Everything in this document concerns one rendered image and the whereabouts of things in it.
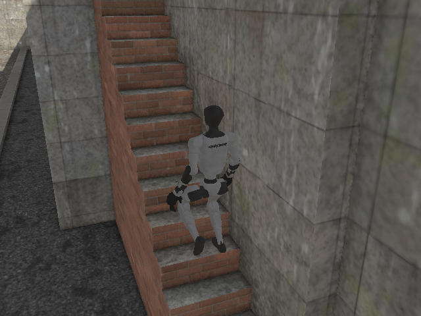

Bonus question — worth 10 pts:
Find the robot right hand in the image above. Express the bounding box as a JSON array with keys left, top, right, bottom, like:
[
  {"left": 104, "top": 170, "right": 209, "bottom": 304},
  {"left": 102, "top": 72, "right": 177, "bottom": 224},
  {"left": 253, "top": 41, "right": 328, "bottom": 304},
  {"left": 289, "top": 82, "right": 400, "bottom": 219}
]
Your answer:
[{"left": 221, "top": 173, "right": 232, "bottom": 186}]

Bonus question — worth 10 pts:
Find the robot left hand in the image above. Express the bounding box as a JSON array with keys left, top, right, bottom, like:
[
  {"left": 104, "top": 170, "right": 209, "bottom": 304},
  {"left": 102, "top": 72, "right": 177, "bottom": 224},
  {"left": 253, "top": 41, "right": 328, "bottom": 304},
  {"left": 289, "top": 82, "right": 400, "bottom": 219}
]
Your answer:
[{"left": 166, "top": 192, "right": 182, "bottom": 212}]

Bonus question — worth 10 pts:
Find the humanoid robot head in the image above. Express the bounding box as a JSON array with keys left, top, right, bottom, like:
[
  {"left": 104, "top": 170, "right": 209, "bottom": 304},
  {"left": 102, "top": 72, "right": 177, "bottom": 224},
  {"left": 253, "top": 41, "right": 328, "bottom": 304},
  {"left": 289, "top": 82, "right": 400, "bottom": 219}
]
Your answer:
[{"left": 203, "top": 105, "right": 225, "bottom": 138}]

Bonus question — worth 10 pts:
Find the robot right upper arm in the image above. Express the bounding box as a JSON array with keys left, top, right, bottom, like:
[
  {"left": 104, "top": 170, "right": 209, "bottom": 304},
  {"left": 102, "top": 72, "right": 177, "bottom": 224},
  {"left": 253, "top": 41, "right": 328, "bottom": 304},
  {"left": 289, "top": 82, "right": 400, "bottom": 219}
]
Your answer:
[{"left": 225, "top": 132, "right": 240, "bottom": 166}]

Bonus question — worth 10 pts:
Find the robot left upper arm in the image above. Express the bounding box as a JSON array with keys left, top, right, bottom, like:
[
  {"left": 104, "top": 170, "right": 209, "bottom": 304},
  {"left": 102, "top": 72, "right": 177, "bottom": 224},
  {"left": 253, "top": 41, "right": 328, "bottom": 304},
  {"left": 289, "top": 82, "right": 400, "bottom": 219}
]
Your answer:
[{"left": 188, "top": 136, "right": 203, "bottom": 175}]

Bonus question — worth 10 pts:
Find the robot right forearm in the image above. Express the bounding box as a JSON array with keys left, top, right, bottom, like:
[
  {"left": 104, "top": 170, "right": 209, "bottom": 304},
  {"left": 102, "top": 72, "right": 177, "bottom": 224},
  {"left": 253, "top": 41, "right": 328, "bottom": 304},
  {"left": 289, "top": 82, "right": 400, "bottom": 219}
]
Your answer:
[{"left": 226, "top": 160, "right": 240, "bottom": 178}]

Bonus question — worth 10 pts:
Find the robot left forearm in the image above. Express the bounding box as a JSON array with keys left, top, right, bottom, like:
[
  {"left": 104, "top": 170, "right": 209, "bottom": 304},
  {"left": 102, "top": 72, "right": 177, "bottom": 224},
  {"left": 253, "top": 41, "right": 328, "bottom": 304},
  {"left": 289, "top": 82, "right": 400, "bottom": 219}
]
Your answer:
[{"left": 173, "top": 165, "right": 192, "bottom": 197}]

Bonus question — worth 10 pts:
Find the robot left foot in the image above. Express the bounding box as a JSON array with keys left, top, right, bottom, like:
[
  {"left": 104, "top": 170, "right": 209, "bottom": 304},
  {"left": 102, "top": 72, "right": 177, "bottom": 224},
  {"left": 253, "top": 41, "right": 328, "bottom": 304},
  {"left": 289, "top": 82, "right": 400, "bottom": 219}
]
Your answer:
[{"left": 193, "top": 236, "right": 205, "bottom": 255}]

